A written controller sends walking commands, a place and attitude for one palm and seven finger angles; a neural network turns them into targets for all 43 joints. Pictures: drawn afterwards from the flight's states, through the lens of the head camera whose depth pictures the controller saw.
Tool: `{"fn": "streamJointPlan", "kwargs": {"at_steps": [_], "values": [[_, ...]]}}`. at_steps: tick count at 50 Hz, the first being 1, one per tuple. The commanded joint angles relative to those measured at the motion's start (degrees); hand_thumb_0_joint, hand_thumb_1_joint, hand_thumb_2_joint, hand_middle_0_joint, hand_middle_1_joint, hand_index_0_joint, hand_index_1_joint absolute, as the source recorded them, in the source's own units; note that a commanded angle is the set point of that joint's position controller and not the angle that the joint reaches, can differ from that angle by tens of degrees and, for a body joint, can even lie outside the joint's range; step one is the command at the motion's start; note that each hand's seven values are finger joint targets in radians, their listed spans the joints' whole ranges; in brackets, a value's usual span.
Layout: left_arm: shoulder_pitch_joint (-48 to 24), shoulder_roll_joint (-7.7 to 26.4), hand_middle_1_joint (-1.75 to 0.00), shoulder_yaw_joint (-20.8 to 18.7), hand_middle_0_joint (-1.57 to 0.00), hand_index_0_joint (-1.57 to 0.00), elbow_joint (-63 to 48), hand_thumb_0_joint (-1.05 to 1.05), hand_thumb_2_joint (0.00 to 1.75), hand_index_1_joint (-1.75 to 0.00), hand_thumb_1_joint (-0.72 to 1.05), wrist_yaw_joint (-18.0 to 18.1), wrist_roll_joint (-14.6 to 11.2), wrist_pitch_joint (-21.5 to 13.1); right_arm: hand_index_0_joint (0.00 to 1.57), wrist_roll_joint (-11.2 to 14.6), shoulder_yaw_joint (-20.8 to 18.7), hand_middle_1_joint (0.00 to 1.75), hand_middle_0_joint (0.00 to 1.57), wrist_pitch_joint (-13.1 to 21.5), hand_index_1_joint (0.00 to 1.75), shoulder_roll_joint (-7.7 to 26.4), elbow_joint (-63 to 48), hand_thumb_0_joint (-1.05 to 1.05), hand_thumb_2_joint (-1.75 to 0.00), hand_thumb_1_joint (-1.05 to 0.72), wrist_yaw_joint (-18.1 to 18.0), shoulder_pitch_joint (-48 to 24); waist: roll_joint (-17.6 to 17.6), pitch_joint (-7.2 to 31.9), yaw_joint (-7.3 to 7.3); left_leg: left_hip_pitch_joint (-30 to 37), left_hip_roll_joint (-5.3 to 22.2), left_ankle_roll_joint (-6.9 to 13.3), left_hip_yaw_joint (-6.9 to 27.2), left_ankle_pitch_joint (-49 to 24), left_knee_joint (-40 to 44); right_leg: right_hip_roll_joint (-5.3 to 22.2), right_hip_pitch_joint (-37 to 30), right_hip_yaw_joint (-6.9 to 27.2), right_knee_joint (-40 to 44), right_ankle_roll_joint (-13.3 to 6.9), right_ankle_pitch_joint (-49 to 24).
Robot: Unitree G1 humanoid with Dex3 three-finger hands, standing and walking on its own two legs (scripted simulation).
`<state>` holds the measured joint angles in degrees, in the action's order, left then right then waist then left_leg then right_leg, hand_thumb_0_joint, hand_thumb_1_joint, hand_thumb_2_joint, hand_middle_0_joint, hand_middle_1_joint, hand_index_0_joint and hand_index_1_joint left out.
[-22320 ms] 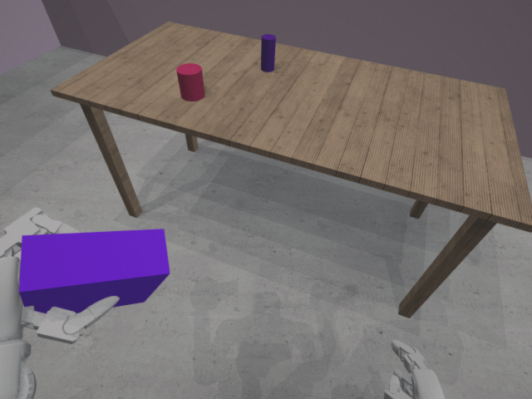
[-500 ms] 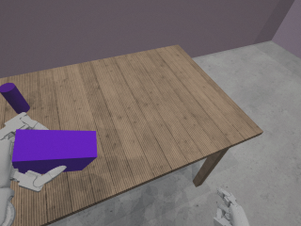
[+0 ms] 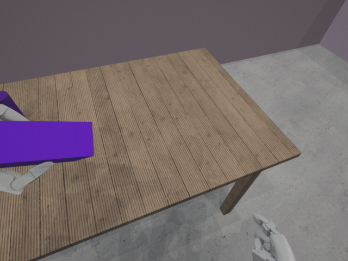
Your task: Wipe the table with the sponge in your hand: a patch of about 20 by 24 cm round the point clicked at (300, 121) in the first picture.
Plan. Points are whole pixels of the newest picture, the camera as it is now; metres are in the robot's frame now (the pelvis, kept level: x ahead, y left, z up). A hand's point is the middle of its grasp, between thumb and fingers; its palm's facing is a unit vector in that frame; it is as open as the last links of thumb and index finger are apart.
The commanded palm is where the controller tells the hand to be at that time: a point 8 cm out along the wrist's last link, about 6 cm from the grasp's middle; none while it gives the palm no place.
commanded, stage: look again from close up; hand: left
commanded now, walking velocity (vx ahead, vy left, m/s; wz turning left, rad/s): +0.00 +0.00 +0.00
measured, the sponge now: (54, 145) +0.26 +0.23 +0.18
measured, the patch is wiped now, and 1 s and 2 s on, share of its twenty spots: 0.00 0.00 0.00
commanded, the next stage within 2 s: come to a stop and stand still in 0.06 s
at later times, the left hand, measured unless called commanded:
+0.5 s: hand (22, 190) +0.19 +0.26 +0.16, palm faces +0.40 -0.85 -0.35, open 9.6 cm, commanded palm +0.13 +0.28 +0.18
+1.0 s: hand (2, 202) +0.17 +0.27 +0.16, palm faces +0.38 -0.85 -0.35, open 9.6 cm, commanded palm +0.11 +0.30 +0.18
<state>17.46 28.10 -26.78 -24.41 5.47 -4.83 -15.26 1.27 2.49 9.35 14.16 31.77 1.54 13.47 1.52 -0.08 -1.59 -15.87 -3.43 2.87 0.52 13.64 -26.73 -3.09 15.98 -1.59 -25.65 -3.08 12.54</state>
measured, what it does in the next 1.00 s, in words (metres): stands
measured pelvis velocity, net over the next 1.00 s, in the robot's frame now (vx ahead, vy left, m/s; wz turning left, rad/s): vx -0.04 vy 0.02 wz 0.04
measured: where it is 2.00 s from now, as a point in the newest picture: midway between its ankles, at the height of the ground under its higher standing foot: outside the picture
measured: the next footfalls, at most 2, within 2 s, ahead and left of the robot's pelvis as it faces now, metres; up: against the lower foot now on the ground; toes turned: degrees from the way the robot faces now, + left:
none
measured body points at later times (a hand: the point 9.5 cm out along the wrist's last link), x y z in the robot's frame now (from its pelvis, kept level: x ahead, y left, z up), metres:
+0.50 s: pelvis -0.02 +0.00 +0.00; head +0.00 +0.01 +0.45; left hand +0.16 +0.30 +0.18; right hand +0.17 -0.22 -0.07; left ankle +0.00 +0.08 -0.74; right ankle +0.01 -0.08 -0.74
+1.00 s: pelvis -0.04 +0.02 +0.00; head -0.03 +0.04 +0.45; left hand +0.14 +0.32 +0.18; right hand +0.15 -0.20 -0.07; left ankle +0.00 +0.08 -0.74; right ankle +0.01 -0.08 -0.74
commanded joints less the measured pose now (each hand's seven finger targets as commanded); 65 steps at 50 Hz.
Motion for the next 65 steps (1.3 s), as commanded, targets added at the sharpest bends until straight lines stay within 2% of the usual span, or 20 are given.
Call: {"fn": "streamJointPlan", "kwargs": {"at_steps": [1, 3, 4, 5, 9, 15, 18, 29, 33, 40, 49, 50, 53, 54, 55, 56, 58, 59, 63, 65], "values": [[4.8, 8.8, -1.60, -2.9, -1.20, -1.20, -11.2, 0.00, 1.30, -1.60, 0.10, 1.2, -1.3, -2.8, 0.20, 0.7, -4.8, 0.30, 0.20, 2.8, 0.30, 8.8, -7.1, 0.00, -0.90, -0.90, -0.9, -2.7, 0.0, 10.6, -1.24, 4.1, 6.4, -2.9, 6.5, -18.2, 2.1, 9.1, -6.8, 6.9, 2.0, 0.8, -18.4], [4.3, 11.2, -1.60, -5.5, -1.20, -1.20, -10.5, 0.00, 1.30, -1.60, 0.10, 1.9, -1.5, -3.0, 0.20, 0.4, -4.8, 0.30, 0.20, 2.4, 0.30, 8.4, -6.6, 0.00, -0.90, -0.90, -1.7, -3.0, 1.2, 9.9, -0.99, 2.3, 5.9, -2.3, 6.4, -14.9, 1.5, 10.0, -7.8, 7.9, 2.6, 0.7, -19.2], [1.5, 14.5, -1.60, -7.6, -1.20, -1.20, -13.7, 0.00, 1.30, -1.60, 0.10, 2.3, -1.4, -3.3, 0.20, 0.5, -4.7, 0.30, 0.20, 2.1, 0.30, 8.8, -6.6, 0.00, -0.90, -0.90, -2.0, -4.7, -1.2, 11.5, -0.56, 3.4, 5.8, -1.9, 6.8, -14.2, 1.3, 10.0, -7.9, 9.1, 2.1, 0.5, -18.7], [1.4, 12.1, -1.60, -5.9, -1.20, -1.20, -13.0, 0.00, 1.30, -1.60, 0.10, 2.1, -1.4, -3.6, 0.20, 0.3, -4.7, 0.30, 0.20, 1.9, 0.30, 7.9, -5.9, 0.00, -0.90, -0.90, -2.5, -3.7, -2.2, 11.6, -0.41, 2.4, 5.8, -1.9, 6.6, -14.9, 0.9, 10.5, -9.5, 8.2, 1.9, 0.5, -20.2], [0.1, 12.5, -1.60, -4.2, -1.20, -1.20, -18.3, 0.00, 1.30, -1.60, 0.10, 2.5, -1.7, -3.7, 0.20, 0.8, -4.4, 0.30, 0.20, 2.9, 0.30, 8.3, -6.4, 0.00, -0.90, -0.90, -2.3, -4.7, -8.2, 12.4, -0.66, 4.7, 5.5, -1.9, 7.6, -15.5, -0.5, 11.1, -7.9, 10.1, 1.5, -0.2, -19.2], [3.9, 5.9, -1.60, 0.0, -1.20, -1.20, -12.7, 0.00, 1.30, -1.60, 0.10, 2.2, -2.3, -3.7, 0.20, 0.9, -4.9, 0.30, 0.20, 3.4, 0.30, 7.8, -5.5, 0.00, -0.90, -0.90, -1.8, -2.5, -2.1, 10.1, -0.50, 4.2, 5.7, -1.7, 7.5, -12.3, 0.1, 11.9, -6.1, 9.4, 3.0, 0.1, -17.0], [2.6, 6.1, -1.60, -0.1, -1.20, -1.20, -9.9, 0.00, 1.30, -1.60, 0.10, 1.7, -2.8, -3.2, 0.20, 1.3, -5.1, 0.30, 0.20, 3.4, 0.30, 7.5, -6.1, 0.00, -0.90, -0.90, -2.0, -3.4, 0.2, 6.9, -0.27, 3.4, 6.0, -2.0, 8.4, -8.8, 1.9, 11.6, -3.6, 9.3, 4.8, 0.6, -11.6], [1.1, 8.4, -1.60, -1.4, -1.20, -1.20, -12.7, 0.00, 1.30, -1.60, 0.10, 0.9, -2.8, -2.9, 0.20, 1.5, -4.2, 0.30, 0.20, 4.0, 0.30, 7.0, -7.1, 0.00, -0.90, -0.90, -2.2, -6.6, -5.0, 6.8, -0.05, 2.7, 7.2, -1.8, 11.5, -1.0, 6.8, 9.8, -2.4, 8.2, 5.8, 1.1, -0.8], [1.2, 6.3, -1.60, 0.3, -1.20, -1.20, -12.0, 0.00, 1.30, -1.60, 0.10, 0.6, -2.8, -2.8, 0.20, 1.4, -4.1, 0.30, 0.20, 4.3, 0.30, 6.4, -7.1, 0.00, -0.90, -0.90, -2.3, -5.5, -3.8, 5.8, 0.09, 0.7, 7.5, -1.7, 12.1, 1.9, 7.8, 9.5, -2.7, 7.6, 6.4, 1.3, 1.2], [0.0, 5.2, -1.60, 1.6, -1.20, -1.20, -12.8, 0.00, 1.30, -1.60, 0.10, 0.5, -1.7, -2.8, 0.20, 1.4, -3.9, 0.30, 0.20, 4.7, 0.30, 6.3, -7.2, 0.00, -0.90, -0.90, -2.4, -6.1, -7.4, 5.9, 0.02, -0.9, 9.9, -2.8, 15.1, 6.8, 13.2, 7.9, -4.2, 5.1, 2.1, 2.2, 1.8], [1.0, 7.5, -1.60, -0.7, -1.20, -1.20, -12.5, 0.00, 1.30, -1.60, 0.10, 0.4, -1.7, -2.0, 0.20, 1.5, -4.2, 0.30, 0.20, 4.5, 0.30, 6.7, -7.3, 0.00, -0.90, -0.90, -2.4, -6.4, -5.8, 6.7, -0.06, 0.9, 9.0, -3.3, 13.6, 1.4, 11.1, 8.4, -4.1, 6.3, 3.4, 1.8, -0.2], [1.0, 5.0, -1.60, 1.3, -1.20, -1.20, -12.5, 0.00, 1.30, -1.60, 0.10, 0.2, -1.9, -2.0, 0.20, 1.5, -4.0, 0.30, 0.20, 4.3, 0.30, 6.2, -7.4, 0.00, -0.90, -0.90, -2.4, -6.1, -5.7, 6.7, 0.08, 0.6, 9.2, -3.4, 13.4, 1.3, 11.2, 8.4, -4.5, 5.5, 3.1, 1.9, -0.3], [1.9, 5.8, -1.60, 0.6, -1.20, -1.20, -12.9, 0.00, 1.30, -1.60, 0.10, 0.1, -2.3, -1.6, 0.20, 1.4, -4.1, 0.30, 0.20, 4.2, 0.30, 6.3, -7.6, 0.00, -0.90, -0.90, -2.5, -6.0, -4.2, 7.5, 0.02, 1.7, 8.6, -3.3, 12.6, -3.0, 9.6, 8.9, -4.8, 6.2, 3.9, 1.6, -2.8], [-52.2, 48.4, -1.60, -14.1, -1.20, -1.20, -34.8, 0.00, 1.30, -1.60, 0.10, 0.5, 5.0, -11.4, 0.20, 5.2, 6.2, 0.30, 0.20, 1.9, 0.30, 11.3, -12.9, 0.00, -0.90, -0.90, -6.7, 1.3, -24.8, 5.6, 4.28, -15.9, 8.7, 1.9, 10.0, 23.7, 9.1, 1.0, -18.4, 5.8, -5.1, 6.3, 5.0], [-30.9, 21.2, -1.60, -13.7, -1.20, -1.20, -9.4, 0.00, 1.30, -1.60, 0.10, -0.2, 6.7, -7.4, 0.20, 2.4, -0.5, 0.30, 0.20, 3.8, 0.30, 3.2, -9.8, 0.00, -0.90, -0.90, -6.8, -0.8, -9.6, 6.3, 0.08, -16.5, 12.4, 2.5, 11.8, 27.1, 10.0, 4.8, -11.0, 1.8, -4.5, 4.6, 10.6], [-21.8, 14.6, -1.60, -7.2, -1.20, -1.20, -0.4, 0.00, 1.30, -1.60, 0.10, 0.1, 4.1, -4.9, 0.20, 0.7, -0.3, 0.30, 0.20, 3.3, 0.30, 6.2, -8.1, 0.00, -0.90, -0.90, -4.4, -4.4, -3.2, 2.6, -0.08, -6.9, 8.0, -0.2, 9.4, 17.3, 9.1, 4.5, -1.3, 2.0, 0.6, 2.3, 14.4], [-9.6, 13.7, -1.60, -5.1, -1.20, -1.20, -2.6, 0.00, 1.30, -1.60, 0.10, -0.9, 2.0, -3.9, 0.20, -0.9, -2.7, 0.30, 0.20, 2.9, 0.30, 8.2, -8.8, 0.00, -0.90, -0.90, -3.0, -3.0, 0.3, 4.5, -0.70, 0.7, 6.3, -1.2, 5.2, 11.6, 3.4, 6.9, 5.2, 8.8, 7.4, 0.3, 12.0], [-3.6, 9.3, -1.60, -2.4, -1.20, -1.20, -1.4, 0.00, 1.30, -1.60, 0.10, -1.4, 0.6, -3.1, 0.20, -0.6, -2.5, 0.30, 0.20, 2.7, 0.30, 8.1, -8.0, 0.00, -0.90, -0.90, -2.0, -4.1, -2.7, 6.5, -0.60, 4.3, 6.5, -1.4, 4.5, 10.1, 3.6, 6.9, 5.8, 9.8, 6.9, -0.5, 11.8], [5.4, 4.9, -1.60, 1.6, -1.20, -1.20, -6.0, 0.00, 1.30, -1.60, 0.10, -0.2, -1.5, -2.9, 0.20, 0.5, -3.4, 0.30, 0.20, 4.4, 0.30, 8.2, -8.0, 0.00, -0.90, -0.90, 0.1, -1.4, -0.3, 3.0, -1.49, 2.5, 6.2, -0.7, 4.9, 3.0, 4.2, 7.8, 3.7, 9.4, 8.5, -0.1, 6.1], [3.9, 7.1, -1.60, -0.5, -1.20, -1.20, -7.1, 0.00, 1.30, -1.60, 0.10, 1.0, -1.1, -3.0, 0.20, 0.4, -3.8, 0.30, 0.20, 4.4, 0.30, 8.5, -6.5, 0.00, -0.90, -0.90, -0.3, -1.5, -0.2, 6.8, -1.02, 3.2, 7.1, -1.3, 5.3, -3.3, 4.7, 7.1, -1.0, 7.2, 4.6, 0.7, -2.9]]}}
